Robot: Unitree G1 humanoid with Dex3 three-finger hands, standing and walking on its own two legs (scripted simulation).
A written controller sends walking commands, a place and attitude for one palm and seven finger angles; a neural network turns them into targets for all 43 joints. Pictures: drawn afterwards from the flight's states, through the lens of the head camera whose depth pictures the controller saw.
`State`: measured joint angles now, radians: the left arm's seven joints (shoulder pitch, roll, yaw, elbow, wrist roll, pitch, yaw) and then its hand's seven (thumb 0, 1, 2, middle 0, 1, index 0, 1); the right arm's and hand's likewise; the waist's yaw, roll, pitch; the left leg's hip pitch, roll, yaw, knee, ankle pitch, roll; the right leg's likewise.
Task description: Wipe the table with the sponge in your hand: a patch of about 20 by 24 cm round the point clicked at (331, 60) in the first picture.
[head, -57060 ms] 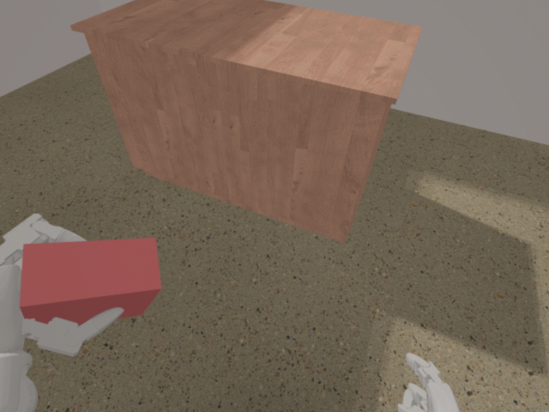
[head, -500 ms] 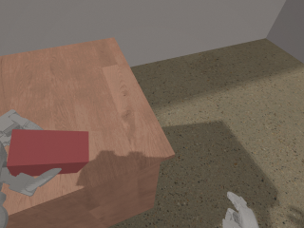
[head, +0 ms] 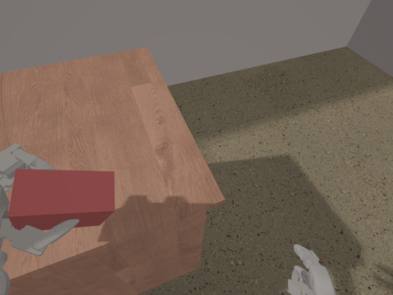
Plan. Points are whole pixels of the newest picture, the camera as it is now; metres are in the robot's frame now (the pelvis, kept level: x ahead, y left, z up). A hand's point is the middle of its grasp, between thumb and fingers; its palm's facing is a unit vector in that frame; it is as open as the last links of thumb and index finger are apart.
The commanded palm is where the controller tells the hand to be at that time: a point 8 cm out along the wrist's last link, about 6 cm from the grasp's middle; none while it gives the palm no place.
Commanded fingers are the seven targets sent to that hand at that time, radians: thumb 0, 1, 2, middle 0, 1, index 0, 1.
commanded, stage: shuffle to correct the standing spot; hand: left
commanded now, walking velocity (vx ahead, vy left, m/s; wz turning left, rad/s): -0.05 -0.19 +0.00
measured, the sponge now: (79, 201) +0.23 +0.20 +0.13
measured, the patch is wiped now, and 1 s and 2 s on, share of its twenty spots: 0.00 0.00 0.00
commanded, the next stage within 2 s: none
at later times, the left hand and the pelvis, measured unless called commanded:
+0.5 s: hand (34, 200) +0.21 +0.24 +0.17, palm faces +0.32 -0.85 -0.41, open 9.9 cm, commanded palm +0.16 +0.29 +0.18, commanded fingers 0.00 0.10 1.30 -1.20 -1.60 -1.20 -1.60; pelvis -0.01 +0.01 +0.00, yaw +0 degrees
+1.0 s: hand (37, 201) +0.21 +0.24 +0.17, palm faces +0.33 -0.85 -0.41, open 9.9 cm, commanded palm +0.15 +0.28 +0.18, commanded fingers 0.00 0.10 1.30 -1.20 -1.60 -1.20 -1.60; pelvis -0.01 +0.00 +0.00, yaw +0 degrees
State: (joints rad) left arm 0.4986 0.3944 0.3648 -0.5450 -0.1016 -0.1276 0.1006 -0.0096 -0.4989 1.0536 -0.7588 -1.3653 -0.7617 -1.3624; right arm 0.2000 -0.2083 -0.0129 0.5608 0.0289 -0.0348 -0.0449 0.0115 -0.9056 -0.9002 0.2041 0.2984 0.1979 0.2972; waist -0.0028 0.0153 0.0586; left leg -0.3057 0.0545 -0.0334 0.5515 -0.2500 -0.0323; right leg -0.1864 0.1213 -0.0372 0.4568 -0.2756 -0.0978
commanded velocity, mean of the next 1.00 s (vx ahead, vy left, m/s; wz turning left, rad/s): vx -0.05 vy -0.19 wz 0.00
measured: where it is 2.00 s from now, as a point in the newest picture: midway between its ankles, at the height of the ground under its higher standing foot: outside the picture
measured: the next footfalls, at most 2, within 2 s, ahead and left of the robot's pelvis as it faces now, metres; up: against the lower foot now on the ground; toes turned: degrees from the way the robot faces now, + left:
none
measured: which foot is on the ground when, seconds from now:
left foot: down 0.00-1.00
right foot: down 0.00-1.00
